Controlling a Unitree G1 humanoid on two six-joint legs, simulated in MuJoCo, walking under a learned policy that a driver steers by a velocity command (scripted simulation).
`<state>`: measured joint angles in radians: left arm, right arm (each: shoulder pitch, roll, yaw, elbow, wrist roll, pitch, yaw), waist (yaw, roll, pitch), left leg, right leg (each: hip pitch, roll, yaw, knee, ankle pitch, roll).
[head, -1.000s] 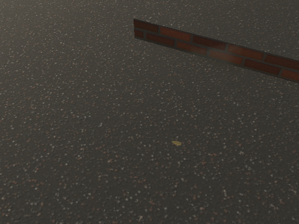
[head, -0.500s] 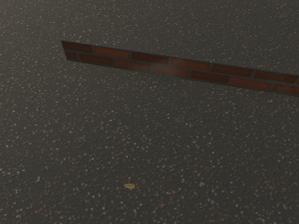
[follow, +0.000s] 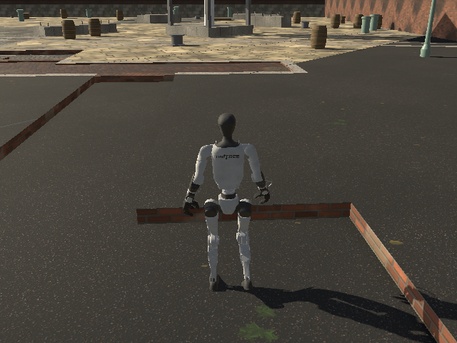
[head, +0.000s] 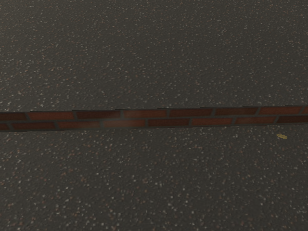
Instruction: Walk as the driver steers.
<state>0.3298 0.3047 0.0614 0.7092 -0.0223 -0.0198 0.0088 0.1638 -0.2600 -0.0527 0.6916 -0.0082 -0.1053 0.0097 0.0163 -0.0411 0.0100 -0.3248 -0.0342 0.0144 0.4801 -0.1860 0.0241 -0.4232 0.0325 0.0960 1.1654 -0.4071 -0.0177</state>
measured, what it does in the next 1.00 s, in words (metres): walks ahead: right foot, then left foot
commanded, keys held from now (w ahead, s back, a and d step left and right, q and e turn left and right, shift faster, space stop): w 0.08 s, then no key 0.92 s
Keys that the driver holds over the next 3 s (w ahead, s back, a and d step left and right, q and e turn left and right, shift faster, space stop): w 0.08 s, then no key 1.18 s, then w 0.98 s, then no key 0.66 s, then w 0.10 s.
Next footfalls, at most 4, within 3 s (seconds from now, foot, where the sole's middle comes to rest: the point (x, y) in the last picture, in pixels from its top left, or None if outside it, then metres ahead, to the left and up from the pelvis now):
0.32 right None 0.30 -0.15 -0.77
0.62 left None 0.27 0.10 -0.77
1.96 left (145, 188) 0.68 0.06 -0.77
2.46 right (191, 151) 0.89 -0.16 -0.77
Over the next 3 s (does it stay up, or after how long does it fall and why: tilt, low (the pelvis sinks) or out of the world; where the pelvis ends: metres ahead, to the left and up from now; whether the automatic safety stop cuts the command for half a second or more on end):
stays up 0.85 -0.05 0.00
